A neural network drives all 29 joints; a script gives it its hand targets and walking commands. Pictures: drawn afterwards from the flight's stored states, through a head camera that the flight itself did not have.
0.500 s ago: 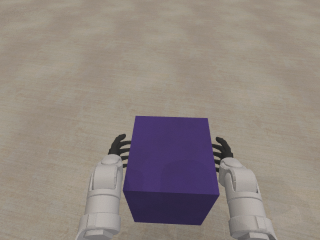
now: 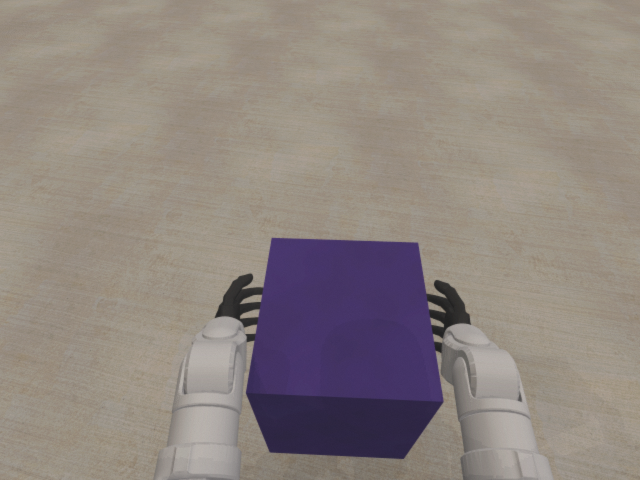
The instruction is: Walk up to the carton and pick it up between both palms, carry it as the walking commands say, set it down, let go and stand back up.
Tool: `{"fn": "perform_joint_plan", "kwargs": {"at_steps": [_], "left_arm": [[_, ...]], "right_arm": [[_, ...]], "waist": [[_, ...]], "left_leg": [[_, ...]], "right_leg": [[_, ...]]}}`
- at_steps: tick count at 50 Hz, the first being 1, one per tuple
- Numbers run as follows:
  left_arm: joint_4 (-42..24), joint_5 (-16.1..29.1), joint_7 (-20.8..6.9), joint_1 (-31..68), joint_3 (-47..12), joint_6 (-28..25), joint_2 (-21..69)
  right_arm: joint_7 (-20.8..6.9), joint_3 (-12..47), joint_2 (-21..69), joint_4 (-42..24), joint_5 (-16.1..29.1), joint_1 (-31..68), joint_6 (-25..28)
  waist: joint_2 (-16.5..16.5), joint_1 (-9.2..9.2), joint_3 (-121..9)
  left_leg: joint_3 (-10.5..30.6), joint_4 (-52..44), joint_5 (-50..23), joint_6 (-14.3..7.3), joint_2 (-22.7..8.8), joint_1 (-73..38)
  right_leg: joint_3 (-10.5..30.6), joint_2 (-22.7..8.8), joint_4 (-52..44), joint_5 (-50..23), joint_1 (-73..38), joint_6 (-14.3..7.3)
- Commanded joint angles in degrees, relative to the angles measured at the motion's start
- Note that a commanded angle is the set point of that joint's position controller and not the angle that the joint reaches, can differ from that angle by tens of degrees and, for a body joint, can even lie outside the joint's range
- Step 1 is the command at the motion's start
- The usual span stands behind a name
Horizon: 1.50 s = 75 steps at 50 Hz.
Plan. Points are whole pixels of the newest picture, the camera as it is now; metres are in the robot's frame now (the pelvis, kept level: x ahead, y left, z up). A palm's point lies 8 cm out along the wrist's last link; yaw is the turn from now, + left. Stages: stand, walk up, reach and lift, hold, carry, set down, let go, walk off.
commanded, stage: hold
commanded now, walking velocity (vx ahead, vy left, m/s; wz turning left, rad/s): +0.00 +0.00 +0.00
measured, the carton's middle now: (340, 352) +0.30 +0.00 -0.03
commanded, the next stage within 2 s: carry in 0.98 s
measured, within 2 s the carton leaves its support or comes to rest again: neither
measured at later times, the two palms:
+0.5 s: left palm (229, 329) +0.29 +0.14 +0.04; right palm (455, 336) +0.29 -0.15 +0.04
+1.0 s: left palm (226, 332) +0.29 +0.14 +0.04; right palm (453, 333) +0.29 -0.14 +0.04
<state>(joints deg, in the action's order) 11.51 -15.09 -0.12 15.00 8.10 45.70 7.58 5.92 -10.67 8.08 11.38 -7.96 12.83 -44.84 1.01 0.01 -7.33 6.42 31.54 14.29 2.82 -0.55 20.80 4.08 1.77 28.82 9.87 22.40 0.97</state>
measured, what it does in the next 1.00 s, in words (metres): stands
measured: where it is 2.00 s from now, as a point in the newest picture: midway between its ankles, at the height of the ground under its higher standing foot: outside the picture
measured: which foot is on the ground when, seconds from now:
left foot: down 0.00-1.00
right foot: down 0.00-1.00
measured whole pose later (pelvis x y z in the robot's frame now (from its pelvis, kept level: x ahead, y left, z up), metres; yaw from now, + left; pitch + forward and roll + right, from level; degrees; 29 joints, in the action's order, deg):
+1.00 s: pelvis +0.00 +0.00 +0.00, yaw +0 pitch +3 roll -1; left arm 7.7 -14.7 0.2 12.8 7.5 46.2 7.7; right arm 5.5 -9.7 8.2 9.1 -8.0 12.6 -45.6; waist 1.0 0.0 -6.8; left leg 6.5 31.5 14.3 2.8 -0.4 20.7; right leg 4.1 1.7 29.1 10.0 22.4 1.0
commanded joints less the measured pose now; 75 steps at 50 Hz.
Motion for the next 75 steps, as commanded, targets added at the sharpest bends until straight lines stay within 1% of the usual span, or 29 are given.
{"fn": "perform_joint_plan", "kwargs": {"at_steps": [1, 7, 12, 18, 32, 41, 48, 49, 50, 51, 53, 55, 56, 57, 58, 60, 61, 62, 63, 64, 65, 66, 69, 70, 71, 72, 73, 74, 75], "left_arm": [[-5.5, 18.23, -14.18, 30.63, -32.83, -2.57, 60.76], [-2.77, 17.21, -14.32, 31.18, -31.01, -2.45, 59.38], [-2.72, 17.48, -14.51, 32.24, -31.24, -2.84, 59.39], [-3.65, 17.76, -14.53, 31.97, -32.06, -3.02, 59.48], [-5.94, 17.35, -13.91, 26.45, -33.64, -1.94, 59.41], [-7.77, 17.55, -13.8, 26.11, -34.31, -1.82, 59.08], [-8.05, 17.79, -13.85, 27.6, -34.6, -1.96, 58.56], [-13.37, 20.91, -12.34, 32.04, -37.91, -3.12, 55.37], [-13.09, 21.23, -11.52, 30.29, -37.93, -2.57, 54.94], [-16.11, 22.36, -10.73, 30.1, -38.91, -1.96, 55.14], [-19.51, 23.46, -9.34, 28.93, -39.6, 0.3, 54.76], [-20.55, 23.6, -7.88, 27.36, -39.32, 3.48, 53.47], [-21.13, 23.82, -7.09, 27.4, -39.31, 5.21, 52.47], [-21.69, 24.21, -6.17, 28.92, -39.13, 6.94, 50.94], [-21.81, 24.66, -5.13, 31.59, -38.67, 8.69, 48.96], [-20.43, 25.05, -2.5, 37.63, -36.54, 12.02, 44.07], [-19.81, 24.72, -1.06, 36.48, -34.92, 13.75, 41.63], [-19.89, 24.22, 0.22, 31.73, -33.31, 15.58, 39.71], [-19.98, 23.58, 1.2, 24.39, -31.8, 17.59, 39.05], [-21.26, 23.32, 1.93, 18.07, -30.96, 19.12, 39.56], [-22.94, 22.82, 2.72, 12.52, -29.25, 20.7, 39.01], [-25.06, 23.32, 3.59, 16.55, -28.15, 21.2, 37.47], [-29.67, 23.3, 6.85, 24.91, -24.73, 21.74, 33.21], [-31.71, 23.28, 7.77, 23.63, -24.9, 21.86, 32.87], [-33.87, 23.19, 8.46, 19.27, -25.44, 22.28, 33.05], [-36.23, 23.27, 8.92, 14.45, -26.26, 22.82, 33.6], [-38.93, 24.39, 8.86, 12.19, -27.97, 23.07, 35.58], [-40.54, 27.44, 8.72, 32.29, -31.54, 21.29, 37.17], [-38.87, 28.61, 9.28, 47.6, -32.11, 20.69, 36.41]], "right_arm": [[-20.49, 36.72, 54.11, -10.38, 11.88, 36.79, 1.5], [-20.5, 34.7, 53.61, -7.28, 10.84, 37.75, 1.18], [-20.64, 34.82, 54.14, -7.1, 11.18, 39.04, 1.48], [-20.71, 35.6, 54.61, -7.91, 11.71, 38.83, 1.66], [-20.29, 37.32, 54.05, -10.45, 12.34, 33.35, 0.86], [-20.22, 37.65, 53.9, -11.31, 12.44, 32.07, 0.8], [-20.07, 36.84, 53.72, -10.21, 12.02, 32.34, 0.91], [-19.12, 35.1, 50.01, -14.8, 12.33, 33.14, 2.44], [-18.45, 35.45, 49.68, -15.96, 12.76, 31.56, 1.78], [-17.73, 36.88, 50.2, -18.7, 14.01, 31.38, 1.08], [-15.97, 38.85, 49.95, -22.69, 14.97, 31.07, -1.29], [-13.63, 39.41, 48.63, -23.58, 14.6, 29.75, -4.45], [-12.42, 39.44, 47.66, -23.7, 14.55, 29.41, -6.11], [-11.15, 39.34, 46.52, -23.57, 14.66, 30.6, -7.81], [-9.81, 38.95, 45.1, -22.83, 14.79, 33.1, -9.56], [-6.93, 37.0, 40.92, -20.49, 14.45, 38.47, -12.83], [-5.56, 36.25, 39.33, -20.26, 14.2, 38.08, -14.54], [-4.42, 36.04, 38.49, -20.8, 14.09, 34.79, -16.41], [-3.54, 35.49, 38.12, -21.56, 13.81, 29.95, -18.41], [-3.01, 35.29, 38.26, -24.06, 14.33, 25.83, -19.97], [-2.17, 34.97, 38.05, -26.69, 14.75, 21.33, -21.42], [-1.06, 34.52, 37.42, -28.02, 14.96, 24.33, -21.95], [2.15, 33.7, 34.84, -32.03, 16.14, 33.01, -23.06], [2.77, 33.8, 34.55, -33.96, 16.57, 31.5, -23.29], [3.09, 33.59, 34.29, -36.06, 16.76, 25.8, -23.66], [3.31, 32.87, 33.8, -37.77, 16.73, 18.84, -23.91], [3.23, 32.37, 34.63, -39.48, 17.23, 14.59, -23.82], [3.5, 31.82, 35.75, -37.68, 18.15, 32.18, -22.06], [4.29, 30.75, 34.69, -34.99, 17.52, 41.44, -21.44]], "waist": [[-7.75, -0.13, -16.39], [-7.47, -0.72, -12.46], [-7.47, -1.05, -12.55], [-7.53, -1.23, -13.85], [-8.05, -0.86, -15.75], [-8.21, -0.6, -15.96], [-8.08, -0.25, -14.79], [-8.51, 0.47, -29.4], [-8.43, 0.07, -29.98], [-8.99, 0.12, -29.65], [-10.25, 0.13, -26.17], [-11.7, -0.22, -20.31], [-12.35, -0.42, -17.72], [-12.38, -0.54, -15.21], [-12.22, -0.69, -12.95], [-9.71, -0.88, -9.38], [-5.12, -0.8, -7.55], [2.36, -0.56, -6.24], [8.64, -0.61, -4.98], [9.8, -0.81, -3.59], [8.75, -0.64, -2.74], [9.06, -0.22, -2.88], [13.07, 0.3, -6.52], [11.71, 0.55, -8.32], [7.14, 1.13, -10.77], [-2.86, 1.58, -11.92], [-17.6, 0.91, -13.97], [-20.72, 0.75, -11.84], [-17.36, 0.41, -9.42]], "left_leg": [[-4.19, -8.49, -6.58, -0.88, 7.74, -14.87], [-4.8, -9.37, 0.32, -1.16, 7.42, -12.4], [-5.11, -9.41, 1.53, -1.21, 7.28, -12.05], [-5.19, -9.28, -0.22, -1.15, 7.32, -12.96], [-4.61, -9.26, -8.57, -0.85, 7.6, -15.31], [-4.4, -9.16, -9.43, -0.84, 7.67, -14.86], [-4.46, -9.36, -6.02, -1.03, 7.66, -13.08], [-0.92, 1.01, -31.17, -0.39, -8.37, -18.5], [-0.79, 3.9, -37.39, -0.7, -8.68, -18.5], [-0.76, 4.28, -37.22, -1.07, -9.32, -18.73], [0.69, 1.94, -23.02, -2.37, -10.82, -17.51], [2.18, -2.56, -1.67, -3.72, -12.11, -11.47], [2.3, -4.54, 7.65, -4.18, -12.68, -7.23], [1.54, -6.01, 15.54, -4.17, -12.73, -2.84], [0.21, -6.18, 19.79, -3.46, -12.4, 0.78], [-3.33, -2.51, 20.3, -1.12, -10.56, 5.06], [-6.59, 2.24, 19.36, 0.45, -7.7, 5.64], [-11.25, 10.11, 18.7, 2.45, -2.65, 5.85], [-14.23, 18.42, 17.81, 3.28, 2.43, 5.06], [-11.89, 18.64, 19.15, 2.86, 3.02, 2.65], [-11.27, 15.91, 18.99, 2.31, 2.87, -0.33], [-11.2, 13.05, 17.99, 1.86, 2.81, -1.17], [-13.58, 0.92, 12.01, 1.21, 3.15, -9.46], [-13.25, -3.5, 11.2, 0.75, 2.06, -14.99], [-9.89, -6.64, 10.89, -0.14, -2.0, -22.51], [-1.22, -13.25, 18.39, -1.95, -10.55, -26.32], [11.29, -15.48, 24.58, -5.89, -24.93, -21.24], [11.01, -17.42, 27.93, -9.13, -31.24, -12.7], [6.91, -18.58, 27.45, -9.05, -29.76, -5.39]], "right_leg": [[-1.55, 5.17, -4.86, -2.81, -19.66, -1.23], [-1.81, 4.99, -5.42, 4.29, -17.92, -1.33], [-1.93, 4.91, -5.34, 5.55, -17.7, -1.25], [-1.93, 4.97, -5.28, 4.03, -17.9, -1.16], [-1.57, 5.47, -5.59, -4.42, -19.92, -1.04], [-1.44, 5.65, -5.61, -5.45, -20.72, -1.08], [-1.38, 5.55, -5.6, -2.63, -20.42, -1.23], [0.08, -10.32, 8.4, -23.69, -15.08, -1.27], [0.23, -8.94, 10.47, -25.06, -11.27, -0.96], [-0.43, -8.12, 11.35, -20.58, -7.75, -0.62], [-1.44, -6.29, 11.56, -7.73, -0.36, 0.06], [-3.84, -3.36, 12.33, 4.54, 4.05, 0.56], [-4.58, -2.86, 13.11, 8.73, 4.35, 0.45], [-4.94, -2.73, 13.39, 9.51, 3.98, 0.29], [-4.81, -2.66, 12.68, 9.31, 3.51, 0.17], [-1.86, -3.62, 8.42, 9.23, 3.47, -0.13], [4.14, -6.63, 2.85, 10.45, 5.33, -0.73], [15.09, -11.68, -5.64, 11.88, 6.73, -2.03], [25.08, -15.61, -12.73, 17.59, 8.53, -4.11], [28.3, -16.22, -16.57, 24.2, 12.13, -5.46], [26.38, -14.29, -17.7, 26.6, 14.53, -4.91], [23.17, -12.21, -16.94, 26.13, 14.02, -3.96], [14.36, -4.7, -12.78, 13.18, 11.19, -0.85], [11.8, -2.85, -10.41, 11.9, 12.92, 0.12], [8.72, -1.18, -5.76, 12.36, 17.95, 1.03], [1.87, 2.85, 3.53, 13.12, 23.97, 2.4], [-5.31, 4.2, 23.57, 18.37, 26.15, 0.51], [-7.42, -0.85, 35.18, 18.89, 25.79, 0.55], [-7.1, -2.37, 42.2, 16.37, 20.72, 0.99]]}}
